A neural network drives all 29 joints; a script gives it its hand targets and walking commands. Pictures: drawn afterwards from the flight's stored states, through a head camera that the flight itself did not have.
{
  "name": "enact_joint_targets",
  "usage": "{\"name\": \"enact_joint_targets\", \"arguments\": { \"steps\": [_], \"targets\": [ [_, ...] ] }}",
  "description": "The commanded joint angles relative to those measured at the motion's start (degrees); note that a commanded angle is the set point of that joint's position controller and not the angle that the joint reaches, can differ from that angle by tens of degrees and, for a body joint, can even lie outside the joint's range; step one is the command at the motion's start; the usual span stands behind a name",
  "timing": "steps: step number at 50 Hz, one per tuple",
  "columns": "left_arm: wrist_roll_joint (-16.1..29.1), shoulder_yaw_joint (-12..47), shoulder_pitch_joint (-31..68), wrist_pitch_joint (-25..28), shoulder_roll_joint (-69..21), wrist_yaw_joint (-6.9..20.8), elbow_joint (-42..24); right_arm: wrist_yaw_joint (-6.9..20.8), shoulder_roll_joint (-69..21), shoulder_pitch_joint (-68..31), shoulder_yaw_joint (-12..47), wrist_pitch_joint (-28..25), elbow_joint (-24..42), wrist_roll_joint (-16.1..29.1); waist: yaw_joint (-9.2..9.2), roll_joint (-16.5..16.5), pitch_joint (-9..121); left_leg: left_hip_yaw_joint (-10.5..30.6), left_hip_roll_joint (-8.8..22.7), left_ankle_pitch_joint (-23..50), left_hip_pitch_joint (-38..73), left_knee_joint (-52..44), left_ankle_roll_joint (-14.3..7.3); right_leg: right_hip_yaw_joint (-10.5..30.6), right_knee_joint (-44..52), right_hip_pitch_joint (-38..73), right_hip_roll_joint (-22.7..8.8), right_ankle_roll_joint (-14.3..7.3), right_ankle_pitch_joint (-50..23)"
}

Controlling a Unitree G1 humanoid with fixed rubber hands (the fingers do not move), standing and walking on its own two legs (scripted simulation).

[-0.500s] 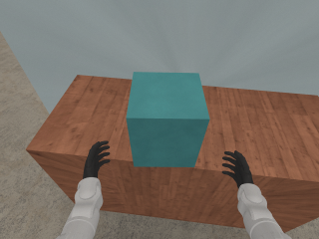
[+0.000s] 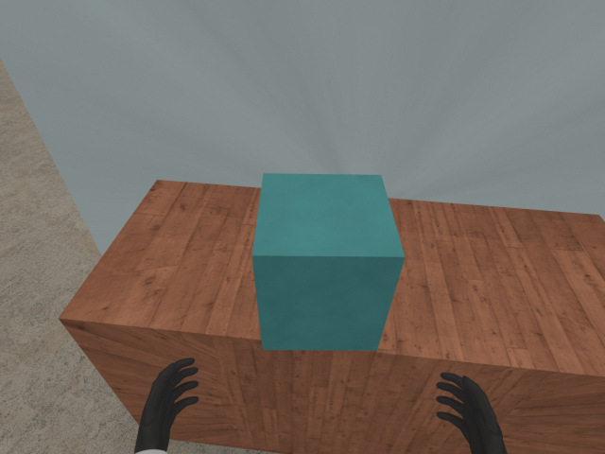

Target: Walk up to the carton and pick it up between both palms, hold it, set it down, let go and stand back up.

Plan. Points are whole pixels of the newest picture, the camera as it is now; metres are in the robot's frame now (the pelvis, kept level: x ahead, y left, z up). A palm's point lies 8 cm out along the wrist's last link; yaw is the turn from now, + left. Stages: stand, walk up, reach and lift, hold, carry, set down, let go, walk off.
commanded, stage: set down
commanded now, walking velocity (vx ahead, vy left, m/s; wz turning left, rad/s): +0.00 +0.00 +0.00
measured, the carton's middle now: (321, 263) +0.45 +0.00 -0.01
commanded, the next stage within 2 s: let go in 1.66 s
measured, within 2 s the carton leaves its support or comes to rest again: neither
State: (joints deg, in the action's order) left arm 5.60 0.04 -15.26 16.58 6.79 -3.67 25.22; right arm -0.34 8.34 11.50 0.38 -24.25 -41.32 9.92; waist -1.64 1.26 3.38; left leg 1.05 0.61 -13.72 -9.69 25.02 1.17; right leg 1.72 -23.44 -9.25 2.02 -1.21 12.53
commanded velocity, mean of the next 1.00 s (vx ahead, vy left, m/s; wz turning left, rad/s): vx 0.00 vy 0.00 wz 0.00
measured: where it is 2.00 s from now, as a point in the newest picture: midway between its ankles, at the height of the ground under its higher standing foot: outside the picture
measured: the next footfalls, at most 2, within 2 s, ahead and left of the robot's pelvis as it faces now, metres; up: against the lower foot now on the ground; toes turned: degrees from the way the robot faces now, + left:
none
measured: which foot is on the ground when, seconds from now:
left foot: down 0.00-1.00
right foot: down 0.00-1.00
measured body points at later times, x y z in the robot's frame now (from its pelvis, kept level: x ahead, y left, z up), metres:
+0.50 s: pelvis -0.02 +0.00 +0.00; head -0.05 +0.02 +0.45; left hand +0.20 +0.19 -0.04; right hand +0.19 -0.21 -0.03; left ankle +0.00 +0.12 -0.74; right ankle +0.00 -0.11 -0.74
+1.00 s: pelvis +0.01 +0.00 +0.00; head +0.00 +0.01 +0.45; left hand +0.18 +0.21 -0.06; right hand +0.18 -0.21 -0.06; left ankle +0.00 +0.12 -0.74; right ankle +0.00 -0.11 -0.74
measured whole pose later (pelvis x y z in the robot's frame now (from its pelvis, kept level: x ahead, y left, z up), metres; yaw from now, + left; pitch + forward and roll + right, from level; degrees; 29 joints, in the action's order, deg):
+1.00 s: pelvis +0.01 +0.00 +0.00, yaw +0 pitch -3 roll -1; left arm 5.6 1.8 -17.6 6.5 6.8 -4.2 24.8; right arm 1.7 8.3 15.1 0.4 -18.5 -36.4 9.9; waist -1.6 1.0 -0.2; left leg 1.0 0.6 -14.9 -7.2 25.0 0.9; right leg 1.7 -22.8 -6.4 2.0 -1.1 13.4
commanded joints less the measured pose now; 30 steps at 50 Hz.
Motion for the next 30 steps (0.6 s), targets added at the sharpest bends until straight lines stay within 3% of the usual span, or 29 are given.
{"name": "enact_joint_targets", "arguments": {
  "steps": [1, 2, 4, 6, 7, 9, 10, 11, 13, 15, 16, 18, 19, 20, 22, 24, 25, 26, 27, 28, 29, 30],
  "targets": [
    [6.3, 5.4, 16.2, 4.4, 9.1, -4.2, -18.2, 3.1, 9.6, -14.5, -1.3, -3.8, 27.7, 4.3, 0.42, 0.5, 0.6, -1.7, -0.7, 4.9, -0.3, -6.3, 1.8, -0.7, 5.4, -0.9, -1.5, -1.9, 0.6],
    [6.1, 7.1, 14.8, 3.0, 7.4, -4.5, -13.2, 3.4, 9.1, -13.7, -0.9, -1.6, 24.3, 3.5, 1.02, 0.7, -2.7, -1.4, -0.3, 1.0, -0.4, -7.2, 1.4, -0.6, 6.0, -1.9, -1.5, -2.4, 3.7],
    [5.4, 7.2, 16.5, 1.9, 8.0, -5.7, -14.0, 3.9, 9.2, -13.4, -1.8, 0.5, 25.1, 3.1, 0.83, -2.0, -3.9, -1.2, 0.7, -5.3, -3.4, -9.4, 1.0, -1.0, 5.0, -0.1, -1.4, -2.3, 5.7],
    [4.3, 6.5, 18.7, -0.1, 7.4, -6.3, -9.1, 4.2, 9.6, -15.0, -2.7, 3.4, 21.4, 2.1, 0.48, -3.9, -6.5, -0.8, 1.3, -11.1, -6.4, -10.6, 0.5, -0.2, 4.9, 0.1, -2.3, -2.1, 9.5],
    [3.8, 5.7, 20.7, -1.2, 7.8, -6.4, -8.5, 4.0, 9.5, -16.2, -3.2, 4.9, 20.7, 1.3, 0.59, -2.5, -7.4, -1.1, 1.5, -13.6, -7.2, -11.5, -0.1, -0.7, 5.1, 0.4, -2.2, -1.8, 11.8],
    [2.2, 4.6, 20.9, -4.3, 7.5, -6.3, -3.8, 3.7, 9.0, -14.6, -2.2, 8.4, 16.3, -0.5, 0.43, -3.6, -10.0, -2.0, 1.1, -16.1, -7.5, -11.4, -0.2, 0.5, 5.7, 0.7, -3.1, -1.5, 15.7],
    [2.1, 4.5, 22.5, -4.4, 7.1, -6.9, -6.9, 3.8, 10.0, -16.1, -3.5, 8.7, 17.8, -0.5, 0.31, -4.1, -9.2, -1.3, 1.7, -16.4, -9.2, -12.1, -0.5, 0.0, 4.7, 1.1, -2.9, -1.5, 14.2],
    [2.2, 3.5, 23.6, -5.0, 7.3, -7.0, -7.3, 3.5, 10.0, -16.5, -4.4, 9.2, 18.0, -0.7, -0.4, -3.2, -7.6, -1.4, 1.5, -15.5, -8.3, -11.3, -0.4, 1.0, 5.4, 1.3, -3.0, -1.4, 15.7],
    [1.3, 3.3, 21.6, -7.8, 6.7, -5.6, -2.7, 2.5, 8.1, -13.5, -3.5, 11.4, 13.5, -2.0, 0.85, -1.6, -10.0, -3.2, 0.5, -13.3, -6.7, -10.4, 0.0, 2.1, 7.4, 1.2, -4.1, -1.0, 15.7],
    [1.6, 2.3, 21.8, -7.6, 7.5, -5.4, -8.1, 1.9, 8.2, -12.5, -3.9, 10.6, 18.4, -1.0, 0.06, -1.1, -6.6, -3.6, 0.2, -9.0, -4.5, -9.3, 0.0, 1.6, 6.7, 0.8, -4.0, -0.8, 12.3],
    [0.6, 1.7, 21.6, -9.4, 8.1, -4.4, -5.5, 1.0, 7.2, -11.3, -3.9, 11.5, 17.1, -2.1, 1.18, 0.5, -7.2, -4.1, -0.5, -8.2, -2.7, -8.8, -0.4, 3.1, 8.2, 0.9, -5.1, -0.4, 12.9],
    [0.7, 0.6, 22.2, -9.4, 8.6, -4.0, -7.0, 0.9, 6.3, -11.3, -3.1, 11.3, 19.5, -1.6, 0.27, 1.3, -5.0, -4.4, -1.1, -6.0, -1.6, -7.3, -0.7, 3.5, 7.5, -0.2, -5.2, -0.2, 13.7],
    [0.4, 1.7, 21.9, -10.2, 8.2, -3.8, -6.1, 0.7, 6.7, -12.1, -3.8, 11.7, 18.7, -2.4, 0.9, 0.0, -6.5, -4.0, -0.8, -7.4, -2.1, -8.3, -0.6, 3.0, 7.5, 0.1, -5.4, -0.1, 13.5],
    [0.4, 1.7, 22.9, -10.3, 8.5, -4.1, -8.7, 0.9, 7.0, -12.9, -3.8, 12.1, 19.4, -2.5, 0.22, -1.3, -5.7, -4.6, -1.2, -5.6, -1.4, -7.7, -0.2, 2.8, 7.2, -0.7, -4.9, -0.3, 14.2],
    [-0.3, 2.0, 20.9, -10.8, 8.4, -3.6, -5.4, 0.8, 6.4, -11.5, -4.2, 12.1, 17.7, -3.2, 0.78, -1.3, -6.8, -4.4, -1.3, -6.7, -1.7, -7.6, -0.3, 2.2, 6.9, -0.1, -4.8, -0.3, 13.7],
    [0.1, 1.4, 19.6, -9.7, 8.6, -4.0, -9.6, 0.9, 7.5, -11.3, -4.6, 10.8, 21.5, -2.8, -0.52, -0.2, -3.8, -4.4, -1.2, -1.6, 0.3, -7.1, -0.3, 0.8, 5.9, -0.3, -3.9, -0.2, 9.2],
    [-0.3, 1.9, 16.5, -10.6, 8.1, -3.3, -8.2, 0.7, 7.5, -8.0, -3.9, 11.0, 18.8, -2.8, 0.28, -0.9, -3.7, -4.3, -1.4, 0.6, 1.5, -7.2, 0.0, 1.0, 6.2, 1.0, -4.1, -0.2, 5.1],
    [0.3, 1.2, 17.0, -8.6, 9.3, -3.7, -13.6, 0.9, 7.1, -7.5, -4.1, 9.6, 21.7, -2.2, -0.02, -1.5, -0.9, -4.0, -1.3, 4.0, 2.0, -6.5, 0.2, 0.4, 5.2, 1.9, -3.7, 0.0, 1.3],
    [-0.5, 0.7, 16.5, -8.8, 9.7, -3.1, -11.3, 0.5, 6.7, -7.6, -4.0, 9.4, 20.1, -2.5, 0.16, -0.1, -1.4, -4.3, -1.6, 4.7, 2.5, -5.9, 0.0, 0.9, 5.5, 1.4, -3.9, 0.1, 0.6],
    [-1.9, 0.3, 14.1, -9.6, 9.4, -2.3, -7.5, 0.4, 6.2, -5.2, -3.4, 9.5, 15.0, -2.9, 0.61, -1.3, -2.4, -4.4, -1.9, 6.2, 3.5, -6.1, 0.3, 1.0, 5.7, 2.8, -4.0, 0.2, -2.7],
    [-2.0, -0.4, 12.8, -8.8, 10.1, -2.5, -11.7, 0.5, 6.3, -5.4, -2.4, 8.5, 18.9, -2.1, -0.33, -1.3, 0.8, -4.6, -1.9, 9.7, 3.8, -5.8, 0.3, 1.0, 5.0, 4.3, -3.8, 0.3, -6.1],
    [-2.6, -0.8, 11.7, -8.9, 10.2, -2.0, -9.2, 0.5, 5.9, -4.9, -2.3, 8.2, 16.5, -2.7, -0.48, -1.5, 0.4, -4.3, -2.1, 9.7, 3.9, -5.5, 0.4, 0.9, 4.9, 4.9, -3.7, 0.2, -7.6]
  ]
}}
